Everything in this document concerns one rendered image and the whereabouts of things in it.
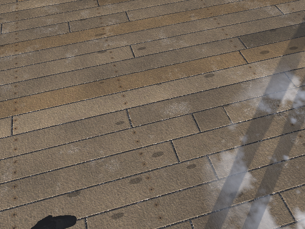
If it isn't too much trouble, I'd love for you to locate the left robot hand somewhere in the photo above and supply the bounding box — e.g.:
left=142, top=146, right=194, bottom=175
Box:
left=31, top=215, right=77, bottom=229

